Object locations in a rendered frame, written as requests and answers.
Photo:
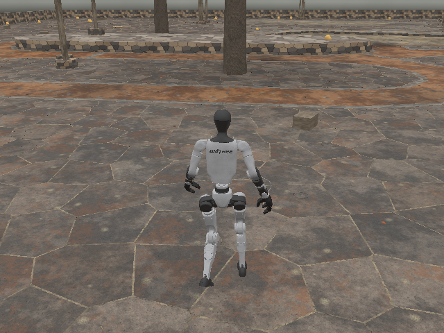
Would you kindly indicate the left robot shin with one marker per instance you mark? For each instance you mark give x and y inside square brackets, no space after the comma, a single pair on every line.
[209,255]

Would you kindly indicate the robot left hand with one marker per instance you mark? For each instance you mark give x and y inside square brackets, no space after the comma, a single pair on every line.
[187,187]

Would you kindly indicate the robot right hand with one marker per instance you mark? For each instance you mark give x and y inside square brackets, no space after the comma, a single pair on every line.
[268,203]

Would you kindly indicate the left robot upper arm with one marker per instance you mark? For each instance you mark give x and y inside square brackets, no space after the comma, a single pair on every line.
[196,156]

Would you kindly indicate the left robot forearm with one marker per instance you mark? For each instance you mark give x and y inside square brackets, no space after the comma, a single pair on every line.
[189,179]

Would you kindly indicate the robot torso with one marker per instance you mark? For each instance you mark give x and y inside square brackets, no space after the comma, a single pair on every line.
[221,168]

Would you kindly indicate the right robot forearm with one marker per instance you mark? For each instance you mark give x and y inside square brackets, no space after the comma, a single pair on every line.
[260,185]

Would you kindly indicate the right robot upper arm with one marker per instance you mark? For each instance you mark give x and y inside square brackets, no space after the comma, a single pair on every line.
[248,158]

